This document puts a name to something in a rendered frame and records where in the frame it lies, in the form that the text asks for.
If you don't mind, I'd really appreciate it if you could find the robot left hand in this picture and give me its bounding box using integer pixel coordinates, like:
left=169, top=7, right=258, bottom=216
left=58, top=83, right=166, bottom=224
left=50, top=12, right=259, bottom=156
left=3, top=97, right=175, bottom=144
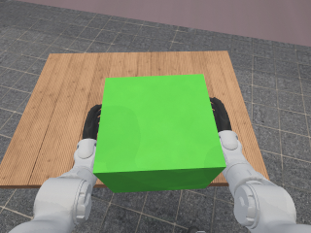
left=82, top=104, right=102, bottom=140

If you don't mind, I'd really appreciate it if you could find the right robot upper arm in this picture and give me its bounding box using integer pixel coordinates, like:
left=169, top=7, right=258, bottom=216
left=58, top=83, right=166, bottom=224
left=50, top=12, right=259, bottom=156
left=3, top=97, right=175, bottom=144
left=233, top=183, right=311, bottom=233

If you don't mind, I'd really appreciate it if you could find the right robot forearm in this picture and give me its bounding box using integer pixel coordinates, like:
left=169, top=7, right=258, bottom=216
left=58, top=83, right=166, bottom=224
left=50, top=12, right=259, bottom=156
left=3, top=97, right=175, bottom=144
left=218, top=130, right=296, bottom=220

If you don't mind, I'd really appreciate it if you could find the table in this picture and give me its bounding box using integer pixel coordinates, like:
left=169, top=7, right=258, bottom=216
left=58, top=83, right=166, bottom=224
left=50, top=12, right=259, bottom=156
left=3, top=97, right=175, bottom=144
left=0, top=50, right=270, bottom=189

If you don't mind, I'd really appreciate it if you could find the carton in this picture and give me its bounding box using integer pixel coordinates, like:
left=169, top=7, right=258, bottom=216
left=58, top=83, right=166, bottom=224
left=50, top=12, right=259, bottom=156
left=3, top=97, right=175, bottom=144
left=92, top=74, right=226, bottom=193

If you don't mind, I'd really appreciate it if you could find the left robot forearm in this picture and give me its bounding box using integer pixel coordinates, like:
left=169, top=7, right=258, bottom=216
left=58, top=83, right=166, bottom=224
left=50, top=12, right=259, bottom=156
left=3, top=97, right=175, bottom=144
left=33, top=138, right=98, bottom=217

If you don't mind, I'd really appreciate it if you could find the robot right hand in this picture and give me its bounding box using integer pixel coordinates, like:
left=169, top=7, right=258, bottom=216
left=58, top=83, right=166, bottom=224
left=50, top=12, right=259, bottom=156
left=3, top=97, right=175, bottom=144
left=209, top=97, right=232, bottom=133

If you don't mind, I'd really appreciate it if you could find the left robot upper arm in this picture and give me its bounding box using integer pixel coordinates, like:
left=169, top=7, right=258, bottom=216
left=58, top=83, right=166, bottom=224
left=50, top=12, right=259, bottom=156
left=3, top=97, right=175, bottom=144
left=9, top=178, right=92, bottom=233

